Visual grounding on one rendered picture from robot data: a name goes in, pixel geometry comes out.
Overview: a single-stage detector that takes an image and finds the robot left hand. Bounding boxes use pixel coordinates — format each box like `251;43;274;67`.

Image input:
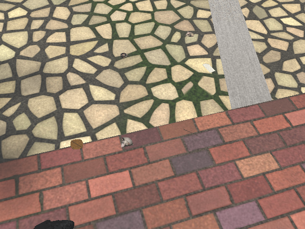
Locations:
33;219;74;229

